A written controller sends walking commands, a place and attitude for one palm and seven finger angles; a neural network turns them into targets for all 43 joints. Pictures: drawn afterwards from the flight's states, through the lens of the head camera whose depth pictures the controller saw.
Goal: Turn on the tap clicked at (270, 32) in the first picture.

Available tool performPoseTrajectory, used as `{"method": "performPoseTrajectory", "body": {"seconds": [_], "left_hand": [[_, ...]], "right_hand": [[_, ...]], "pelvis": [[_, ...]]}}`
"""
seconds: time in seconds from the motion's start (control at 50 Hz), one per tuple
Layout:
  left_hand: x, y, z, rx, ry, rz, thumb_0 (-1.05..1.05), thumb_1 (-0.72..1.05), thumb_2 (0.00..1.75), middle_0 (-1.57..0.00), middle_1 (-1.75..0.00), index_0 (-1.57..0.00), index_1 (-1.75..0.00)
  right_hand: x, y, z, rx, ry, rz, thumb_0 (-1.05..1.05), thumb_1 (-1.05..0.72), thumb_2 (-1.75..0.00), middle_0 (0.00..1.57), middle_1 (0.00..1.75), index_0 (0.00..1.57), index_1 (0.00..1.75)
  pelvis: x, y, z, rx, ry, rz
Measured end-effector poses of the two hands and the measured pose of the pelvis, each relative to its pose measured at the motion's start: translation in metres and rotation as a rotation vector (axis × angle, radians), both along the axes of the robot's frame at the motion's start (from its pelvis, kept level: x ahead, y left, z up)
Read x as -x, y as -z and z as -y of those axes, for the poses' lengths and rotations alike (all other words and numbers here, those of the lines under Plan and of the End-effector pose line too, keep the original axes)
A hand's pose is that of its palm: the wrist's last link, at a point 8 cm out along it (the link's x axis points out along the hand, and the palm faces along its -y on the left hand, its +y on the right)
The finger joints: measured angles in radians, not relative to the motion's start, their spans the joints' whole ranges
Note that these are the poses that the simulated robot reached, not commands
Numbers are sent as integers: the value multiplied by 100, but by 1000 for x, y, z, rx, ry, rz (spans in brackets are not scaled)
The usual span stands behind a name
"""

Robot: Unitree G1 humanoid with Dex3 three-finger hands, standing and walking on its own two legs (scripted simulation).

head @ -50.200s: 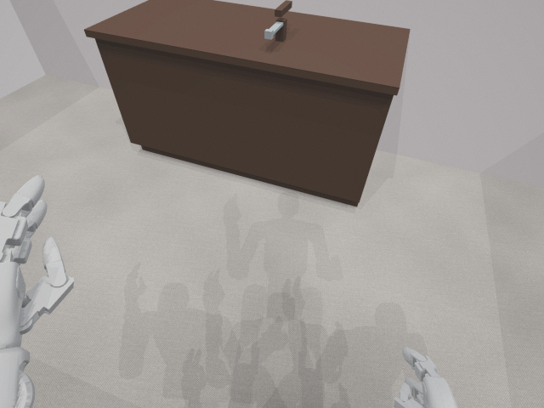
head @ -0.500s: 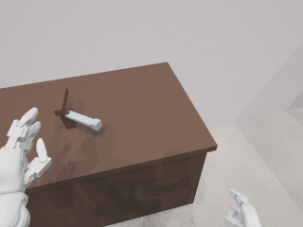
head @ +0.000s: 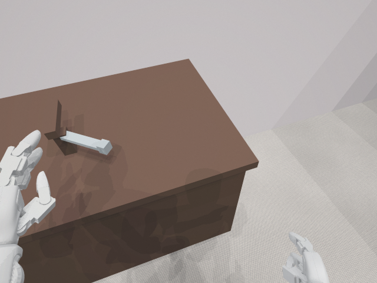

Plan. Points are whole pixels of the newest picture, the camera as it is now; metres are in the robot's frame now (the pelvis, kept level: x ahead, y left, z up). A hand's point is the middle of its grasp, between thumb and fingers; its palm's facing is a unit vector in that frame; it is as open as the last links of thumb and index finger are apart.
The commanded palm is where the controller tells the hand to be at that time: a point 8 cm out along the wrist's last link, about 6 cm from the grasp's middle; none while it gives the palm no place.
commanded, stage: step back with the hand held close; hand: left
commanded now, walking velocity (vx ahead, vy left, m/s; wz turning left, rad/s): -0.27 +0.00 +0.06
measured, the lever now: (104, 146) +0.44 +0.27 +0.01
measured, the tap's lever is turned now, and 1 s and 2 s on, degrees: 51 51 51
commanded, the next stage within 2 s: stop stepping back and stand still in 1.22 s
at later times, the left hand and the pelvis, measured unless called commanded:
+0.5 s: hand (12, 241) +0.14 +0.26 +0.16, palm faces +0.43 -0.80 -0.42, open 7.4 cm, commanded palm +0.09 +0.30 +0.18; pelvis -0.06 +0.01 -0.01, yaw +1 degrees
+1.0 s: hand out of the picture +0.10 +0.27 +0.17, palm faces +0.47 -0.79 -0.39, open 7.4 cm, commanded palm +0.05 +0.29 +0.18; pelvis -0.11 +0.01 -0.01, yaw +1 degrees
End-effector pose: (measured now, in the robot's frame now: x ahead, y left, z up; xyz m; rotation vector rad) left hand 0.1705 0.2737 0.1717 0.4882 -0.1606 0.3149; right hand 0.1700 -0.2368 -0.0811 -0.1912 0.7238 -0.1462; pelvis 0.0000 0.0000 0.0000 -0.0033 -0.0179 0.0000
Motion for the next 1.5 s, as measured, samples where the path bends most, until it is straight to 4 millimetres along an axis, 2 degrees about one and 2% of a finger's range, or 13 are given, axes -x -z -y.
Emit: {"method": "performPoseTrajectory", "body": {"seconds": [0.16, 0.3, 0.52, 0.68, 0.76, 0.86, 0.96, 1.06, 1.12, 1.18, 1.28, 1.38, 1.5], "left_hand": [[30, -8, -14, -48, -27, 33, 1, 89, 90, -22, -30, -21, -30], [54, -2, -18, -33, -58, 51, 1, 89, 90, -22, -30, -21, -30], [69, -4, -20, -43, -56, 111, 1, 89, 90, -22, -30, -21, -30], [78, -3, -15, -45, -53, 134, 1, 89, 90, -22, -30, -21, -30], [83, 0, -12, -14, -20, 152, 1, 89, 90, -22, -30, -21, -30], [94, -1, -23, -50, 9, 173, 1, 88, 90, -22, -30, -21, -30], [110, -12, -36, -57, -58, 175, 1, 88, 90, -22, -30, -21, -30], [123, -6, -19, 5, -68, 147, 1, 89, 90, -21, -30, -21, -30], [127, -3, 1, 27, -15, 128, 2, 89, 90, -21, -30, -21, -30], [131, -6, 13, 30, 44, 114, 2, 89, 90, -21, -30, -21, -30], [140, -7, 6, -20, 84, 109, 1, 88, 90, -22, -30, -21, -30], [164, -4, -1, -34, 48, 66, 1, 89, 90, -22, -30, -21, -30], [218, 0, 15, -38, 2, 21, 2, 89, 90, -22, -30, -21, -30]], "right_hand": [[29, 3, -4, 15, 5, -15, 1, -91, -90, 20, 30, 20, 30], [48, 8, -15, 10, -19, -10, 1, -91, -90, 20, 30, 20, 30], [70, 11, -22, 16, -37, -10, 1, -91, -90, 20, 30, 20, 30], [78, 14, -16, 21, -46, -22, 1, -91, -90, 20, 30, 20, 30], [87, 13, -11, 41, -36, -41, 1, -91, -90, 20, 30, 20, 30], [101, 10, -13, 77, -9, -37, 1, -91, -90, 20, 30, 20, 30], [116, 6, -25, 43, -25, -38, 1, -91, -90, 20, 30, 20, 30], [126, 9, -32, -4, -72, -28, 1, -91, -90, 20, 30, 20, 30], [133, 14, -29, -21, -75, -37, 1, -91, -90, 20, 30, 20, 30], [145, 9, -22, -20, -40, -55, 1, -91, -90, 21, 30, 20, 30], [163, -1, -6, 37, 14, -34, 1, -91, -90, 21, 30, 20, 30], [190, -7, 5, 44, 21, -14, 1, -91, -90, 20, 30, 20, 30], [230, -1, 17, 24, 1, 0, 1, -91, -90, 20, 30, 20, 30]], "pelvis": [[25, 3, -6, 6, -7, -10], [44, 6, -10, 16, -17, -14], [63, 11, -11, 22, -26, -7], [74, 15, -5, 16, -30, -13], [81, 17, -9, 15, -36, -12], [93, 21, -17, 29, -39, -4], [103, 10, -13, 42, -36, -19], [119, 8, -3, 30, -5, -45], [134, 8, 2, 42, 10, -40], [141, 3, 4, 15, 13, -54], [156, 6, 1, 9, 3, -70], [187, 4, 6, -19, 11, -45], [218, 7, 19, -7, -3, -5]]}}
